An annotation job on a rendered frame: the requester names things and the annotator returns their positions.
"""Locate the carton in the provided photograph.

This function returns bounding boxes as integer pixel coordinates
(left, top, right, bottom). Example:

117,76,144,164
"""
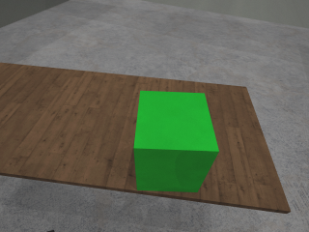
133,90,219,192

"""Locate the table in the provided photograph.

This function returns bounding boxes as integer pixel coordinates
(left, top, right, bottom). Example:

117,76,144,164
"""
0,62,291,214

